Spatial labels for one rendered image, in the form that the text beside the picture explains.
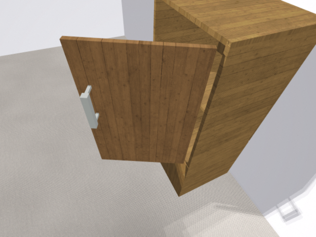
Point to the handle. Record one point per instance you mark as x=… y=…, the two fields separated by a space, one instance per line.
x=88 y=108

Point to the cupboard door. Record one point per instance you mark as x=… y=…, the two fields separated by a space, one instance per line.
x=147 y=93

